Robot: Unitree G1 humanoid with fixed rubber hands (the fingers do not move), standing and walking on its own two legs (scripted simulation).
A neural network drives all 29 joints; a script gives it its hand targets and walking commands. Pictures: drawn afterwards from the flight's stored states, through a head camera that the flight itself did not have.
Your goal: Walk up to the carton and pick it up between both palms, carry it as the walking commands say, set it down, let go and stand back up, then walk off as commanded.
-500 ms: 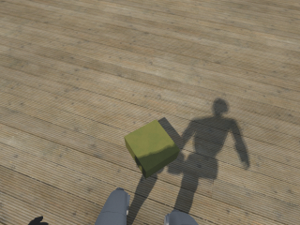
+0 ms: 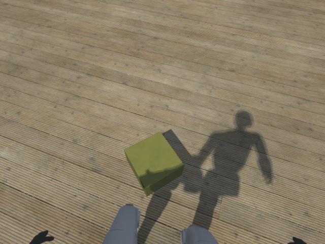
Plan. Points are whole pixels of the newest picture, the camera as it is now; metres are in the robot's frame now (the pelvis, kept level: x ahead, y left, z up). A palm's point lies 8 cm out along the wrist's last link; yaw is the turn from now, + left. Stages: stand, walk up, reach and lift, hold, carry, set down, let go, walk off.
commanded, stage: walk up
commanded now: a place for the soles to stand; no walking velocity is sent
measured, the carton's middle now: (153, 162) +0.57 +0.07 -0.63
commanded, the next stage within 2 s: none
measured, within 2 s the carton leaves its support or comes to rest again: neither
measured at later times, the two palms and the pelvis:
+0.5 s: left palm out of the picture +0.09 +0.36 -0.09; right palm out of the picture +0.11 -0.29 -0.07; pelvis +0.01 +0.04 +0.01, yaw +1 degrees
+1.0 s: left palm out of the picture +0.09 +0.37 -0.09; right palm out of the picture +0.11 -0.28 -0.07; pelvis +0.00 +0.05 +0.01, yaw +2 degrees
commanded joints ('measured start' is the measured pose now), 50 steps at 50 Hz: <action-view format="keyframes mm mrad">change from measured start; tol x32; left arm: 1 72 259 66 -35 -10 -52 46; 50 -43 198 35 -44 -29 -38 -5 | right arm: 1 40 -186 -75 -7 -13 10 10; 50 19 -282 -92 -52 -42 -41 39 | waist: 1 36 -48 -167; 50 -8 188 -224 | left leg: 1 -173 -17 -5 -57 80 7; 10 355 -32 139 -563 258 54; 12 553 220 -474 -706 424 244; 23 -115 -34 58 -142 -61 27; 28 264 -31 100 -492 152 50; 31 446 244 -608 -752 324 236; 41 12 -30 111 -215 -60 28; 50 295 190 -481 -704 243 218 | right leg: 1 404 -245 362 -447 722 32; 8 336 -273 277 -352 780 -65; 14 -123 -9 182 103 -176 34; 23 258 -401 587 -666 -130 -162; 30 -79 -68 61 -8 153 -13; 40 267 -296 432 -560 33 -159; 50 7 3 109 -154 -37 -2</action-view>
